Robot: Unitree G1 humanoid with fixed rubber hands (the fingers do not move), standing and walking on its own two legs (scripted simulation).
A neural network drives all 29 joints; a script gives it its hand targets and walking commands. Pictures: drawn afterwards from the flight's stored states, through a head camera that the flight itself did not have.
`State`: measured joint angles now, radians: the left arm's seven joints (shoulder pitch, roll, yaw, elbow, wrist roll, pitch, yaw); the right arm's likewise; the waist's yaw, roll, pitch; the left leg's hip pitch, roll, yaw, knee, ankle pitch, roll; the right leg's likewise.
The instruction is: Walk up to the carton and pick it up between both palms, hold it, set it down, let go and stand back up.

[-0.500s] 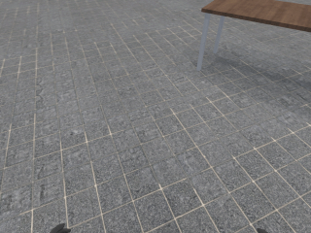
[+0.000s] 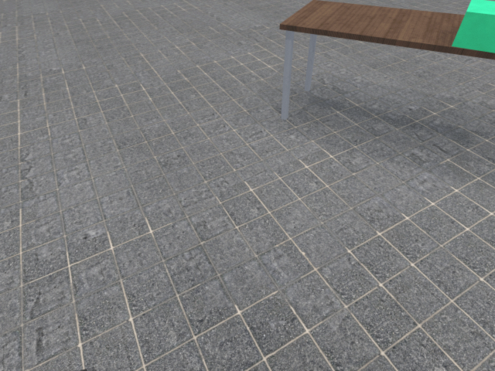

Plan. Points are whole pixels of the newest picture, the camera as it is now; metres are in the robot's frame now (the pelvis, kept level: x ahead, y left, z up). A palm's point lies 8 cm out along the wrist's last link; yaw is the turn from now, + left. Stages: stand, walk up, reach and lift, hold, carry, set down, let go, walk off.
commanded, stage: walk up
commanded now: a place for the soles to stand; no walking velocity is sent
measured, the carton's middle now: (485, 25) +1.66 -1.12 -0.03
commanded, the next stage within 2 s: none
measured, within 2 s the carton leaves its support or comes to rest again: neither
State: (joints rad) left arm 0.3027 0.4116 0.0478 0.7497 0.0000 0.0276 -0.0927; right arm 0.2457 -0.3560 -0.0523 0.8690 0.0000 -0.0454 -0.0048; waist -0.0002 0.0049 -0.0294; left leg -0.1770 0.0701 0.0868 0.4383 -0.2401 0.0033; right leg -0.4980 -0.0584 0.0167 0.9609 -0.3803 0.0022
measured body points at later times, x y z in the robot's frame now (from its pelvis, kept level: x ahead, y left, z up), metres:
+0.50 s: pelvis +0.14 -0.16 +0.01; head +0.11 -0.19 +0.45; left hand +0.25 +0.14 -0.08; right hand +0.16 -0.50 -0.11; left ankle +0.27 -0.01 -0.67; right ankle +0.12 -0.22 -0.74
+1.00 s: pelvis +0.38 -0.21 -0.01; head +0.35 -0.23 +0.44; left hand +0.56 +0.07 -0.09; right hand +0.36 -0.55 -0.12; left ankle +0.43 -0.06 -0.74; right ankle +0.44 -0.38 -0.69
